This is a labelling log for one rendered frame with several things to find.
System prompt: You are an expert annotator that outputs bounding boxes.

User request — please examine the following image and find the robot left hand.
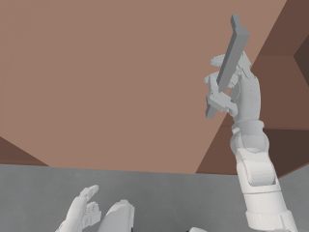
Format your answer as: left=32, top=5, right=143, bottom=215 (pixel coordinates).
left=66, top=185, right=101, bottom=229

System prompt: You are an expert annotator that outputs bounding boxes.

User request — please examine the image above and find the handle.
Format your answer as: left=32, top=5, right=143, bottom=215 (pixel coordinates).
left=206, top=14, right=250, bottom=119

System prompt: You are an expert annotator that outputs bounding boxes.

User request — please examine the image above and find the robot left forearm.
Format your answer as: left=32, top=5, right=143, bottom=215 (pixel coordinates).
left=55, top=217, right=83, bottom=232

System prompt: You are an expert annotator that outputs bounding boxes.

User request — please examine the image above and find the robot right forearm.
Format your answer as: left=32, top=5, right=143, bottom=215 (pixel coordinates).
left=230, top=119, right=298, bottom=232

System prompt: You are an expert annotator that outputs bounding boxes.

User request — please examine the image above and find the robot left thigh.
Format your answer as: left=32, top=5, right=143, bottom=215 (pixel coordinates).
left=97, top=202, right=135, bottom=232

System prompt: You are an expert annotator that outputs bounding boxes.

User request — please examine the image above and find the wardrobe door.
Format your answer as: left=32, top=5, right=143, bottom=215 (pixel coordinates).
left=0, top=0, right=287, bottom=174
left=0, top=136, right=40, bottom=161

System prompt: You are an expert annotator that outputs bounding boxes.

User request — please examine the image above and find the robot right hand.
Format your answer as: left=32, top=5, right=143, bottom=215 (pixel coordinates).
left=203, top=51, right=261, bottom=122

